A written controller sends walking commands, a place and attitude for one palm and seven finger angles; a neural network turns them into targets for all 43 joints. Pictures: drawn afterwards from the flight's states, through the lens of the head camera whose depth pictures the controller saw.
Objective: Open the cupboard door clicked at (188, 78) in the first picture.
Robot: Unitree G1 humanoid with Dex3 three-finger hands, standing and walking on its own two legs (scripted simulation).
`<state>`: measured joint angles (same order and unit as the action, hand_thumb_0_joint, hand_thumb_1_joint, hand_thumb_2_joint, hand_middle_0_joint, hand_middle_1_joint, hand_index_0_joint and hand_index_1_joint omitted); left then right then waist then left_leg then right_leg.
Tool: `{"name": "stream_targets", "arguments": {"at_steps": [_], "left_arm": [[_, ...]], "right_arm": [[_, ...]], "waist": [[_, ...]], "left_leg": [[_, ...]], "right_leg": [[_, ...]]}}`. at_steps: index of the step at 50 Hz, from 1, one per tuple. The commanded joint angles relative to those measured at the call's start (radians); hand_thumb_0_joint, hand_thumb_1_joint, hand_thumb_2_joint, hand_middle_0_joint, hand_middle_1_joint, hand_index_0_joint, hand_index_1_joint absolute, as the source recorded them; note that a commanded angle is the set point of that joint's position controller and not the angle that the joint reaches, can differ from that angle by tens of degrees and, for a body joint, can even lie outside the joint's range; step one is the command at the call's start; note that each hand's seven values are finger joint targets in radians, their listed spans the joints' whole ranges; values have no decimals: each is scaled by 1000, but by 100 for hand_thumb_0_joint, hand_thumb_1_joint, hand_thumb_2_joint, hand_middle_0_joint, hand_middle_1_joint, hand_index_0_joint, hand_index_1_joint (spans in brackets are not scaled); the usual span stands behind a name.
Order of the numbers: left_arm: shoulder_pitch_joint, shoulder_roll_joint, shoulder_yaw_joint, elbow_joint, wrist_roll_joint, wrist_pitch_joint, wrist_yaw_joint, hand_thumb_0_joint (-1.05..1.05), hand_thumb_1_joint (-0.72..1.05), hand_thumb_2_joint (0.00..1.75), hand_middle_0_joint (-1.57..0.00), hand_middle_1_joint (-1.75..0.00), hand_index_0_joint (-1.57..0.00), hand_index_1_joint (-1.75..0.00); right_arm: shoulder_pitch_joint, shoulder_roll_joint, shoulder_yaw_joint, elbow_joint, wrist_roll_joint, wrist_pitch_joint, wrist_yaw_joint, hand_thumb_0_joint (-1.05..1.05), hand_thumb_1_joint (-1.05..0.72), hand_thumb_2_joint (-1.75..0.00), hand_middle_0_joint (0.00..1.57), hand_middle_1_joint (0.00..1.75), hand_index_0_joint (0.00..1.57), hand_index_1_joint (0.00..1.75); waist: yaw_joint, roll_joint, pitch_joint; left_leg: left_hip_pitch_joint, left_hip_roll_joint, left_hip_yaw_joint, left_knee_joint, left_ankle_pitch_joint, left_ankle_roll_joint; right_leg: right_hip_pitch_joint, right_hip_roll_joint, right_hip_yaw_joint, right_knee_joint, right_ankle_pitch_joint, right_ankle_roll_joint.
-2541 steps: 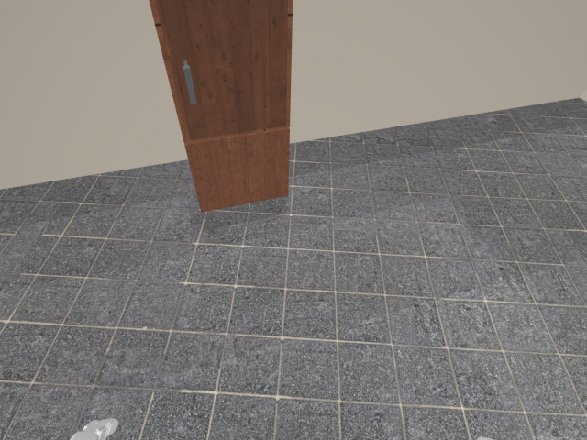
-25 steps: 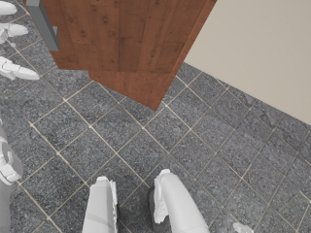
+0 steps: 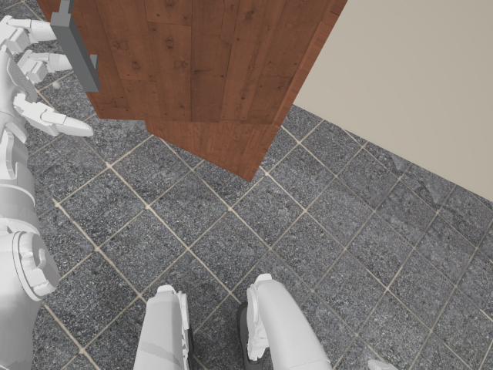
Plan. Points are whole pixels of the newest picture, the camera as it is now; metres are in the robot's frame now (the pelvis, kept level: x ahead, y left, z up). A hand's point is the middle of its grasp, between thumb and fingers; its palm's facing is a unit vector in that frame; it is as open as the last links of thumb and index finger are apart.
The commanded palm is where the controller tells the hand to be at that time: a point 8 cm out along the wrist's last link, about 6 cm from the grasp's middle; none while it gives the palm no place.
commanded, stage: slide the fingers in behind the handle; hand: left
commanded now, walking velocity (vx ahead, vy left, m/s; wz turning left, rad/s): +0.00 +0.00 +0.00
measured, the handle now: (80, 45) +0.58 +0.21 +0.05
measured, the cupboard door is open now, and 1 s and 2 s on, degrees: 28 28 27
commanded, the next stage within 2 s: close the thumb around the handle in 0.96 s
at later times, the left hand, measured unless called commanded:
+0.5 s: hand (78, 86) +0.52 +0.21 +0.04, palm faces +0.01 -1.00 -0.03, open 14.0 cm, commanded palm +0.51 +0.22 +0.04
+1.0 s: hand (93, 84) +0.52 +0.19 +0.04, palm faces -0.01 -1.00 -0.03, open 14.0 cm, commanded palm +0.50 +0.22 +0.04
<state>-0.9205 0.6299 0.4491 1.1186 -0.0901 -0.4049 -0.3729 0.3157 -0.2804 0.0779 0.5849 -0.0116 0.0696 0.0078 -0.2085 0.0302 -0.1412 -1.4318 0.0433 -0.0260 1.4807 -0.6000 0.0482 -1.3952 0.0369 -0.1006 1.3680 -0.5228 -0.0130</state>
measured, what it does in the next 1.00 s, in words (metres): stands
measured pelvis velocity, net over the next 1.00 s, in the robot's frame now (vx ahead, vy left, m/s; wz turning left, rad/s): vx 0.00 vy -0.01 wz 0.01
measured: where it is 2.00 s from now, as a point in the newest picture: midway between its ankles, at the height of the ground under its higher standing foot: (218, 359)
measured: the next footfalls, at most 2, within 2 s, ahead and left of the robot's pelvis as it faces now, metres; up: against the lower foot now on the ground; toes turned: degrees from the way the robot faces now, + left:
none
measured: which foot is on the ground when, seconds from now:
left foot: down 0.00-1.00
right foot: down 0.00-1.00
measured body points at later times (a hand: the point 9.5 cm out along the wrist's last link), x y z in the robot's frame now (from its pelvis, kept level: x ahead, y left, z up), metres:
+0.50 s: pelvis +0.00 +0.00 +0.01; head +0.18 +0.04 +0.42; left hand +0.51 +0.26 +0.05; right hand +0.04 -0.27 -0.10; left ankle +0.03 +0.09 -0.58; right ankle +0.06 -0.12 -0.58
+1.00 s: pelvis +0.00 -0.01 +0.00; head +0.18 +0.02 +0.42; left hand +0.52 +0.24 +0.05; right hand +0.04 -0.27 -0.10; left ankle +0.03 +0.09 -0.58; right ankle +0.06 -0.12 -0.58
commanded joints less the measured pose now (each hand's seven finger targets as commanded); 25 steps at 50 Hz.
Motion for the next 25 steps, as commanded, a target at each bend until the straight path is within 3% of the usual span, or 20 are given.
{"name": "stream_targets", "arguments": {"at_steps": [1,2,4,9,13,14,17,21,23,25], "left_arm": [[-410,208,-4,-246,-22,-72,7,0,-50,30,-30,-120,-30,-120],[-384,226,24,-240,-27,-73,13,0,-50,30,-30,-120,-30,-120],[-392,242,37,-276,-32,-89,21,0,-50,30,-30,-120,-30,-120],[-393,175,-11,-251,-17,-98,43,0,-50,30,-30,-120,-30,-120],[-377,123,-45,-211,-12,-91,58,0,-50,30,-30,-120,-30,-120],[-396,107,-57,-216,-16,-95,59,0,-50,30,-30,-120,-30,-120],[-378,145,-20,-205,-14,-97,72,0,-50,30,-30,-120,-30,-120],[-389,71,-82,-237,-8,-118,76,0,-50,30,-30,-120,-30,-120],[-401,26,-114,-210,-10,-113,84,0,-50,30,-30,-120,-30,-120],[-418,36,-110,-173,-8,-110,90,0,-50,30,-30,-120,-30,-120]], "right_arm": [[185,-208,-83,-31,-6,-5,-10,0,-90,-90,20,30,20,30],[188,-208,-85,-32,-5,-5,-10,0,-90,-90,20,30,20,30],[187,-204,-84,-32,-7,-7,-9,0,-90,-90,20,30,20,30],[183,-198,-87,-22,-8,-4,-4,0,-90,-90,20,30,20,30],[181,-195,-91,-19,-8,1,-2,0,-90,-90,20,30,20,30],[184,-193,-89,-18,-10,-1,-1,0,-90,-90,20,30,20,30],[180,-194,-89,-24,-10,2,-1,0,-90,-90,20,30,20,30],[177,-187,-94,-19,-12,2,7,0,-90,-90,20,30,20,30],[176,-187,-97,-14,-12,3,8,0,-90,-90,20,30,20,30],[182,-191,-95,-8,-12,4,5,0,-90,-90,20,30,20,30]], "waist": [[-2,237,-594],[9,211,-602],[14,216,-632],[1,223,-580],[-6,190,-558],[-13,209,-554],[3,178,-574],[-1,220,-585],[-23,181,-553],[-32,156,-518]], "left_leg": [[560,-2,-101,-186,432,-23],[553,-3,-98,-184,441,-22],[548,-7,-91,-176,467,-20],[568,-5,-100,-188,453,-26],[547,-8,-94,-193,423,-24],[558,-9,-98,-194,433,-25],[523,-13,-88,-191,414,-22],[589,-10,-98,-198,452,-32],[563,-12,-100,-201,404,-26],[524,-14,-98,-201,373,-23]], "right_leg": [[199,12,41,-144,222,-20],[222,13,44,-147,233,-19],[253,13,51,-140,259,-21],[207,12,43,-144,235,-22],[217,12,44,-157,226,-19],[204,11,41,-153,229,-21],[244,11,48,-153,229,-20],[209,10,43,-153,239,-23],[200,11,43,-163,217,-20],[202,10,42,-163,205,-19]]}}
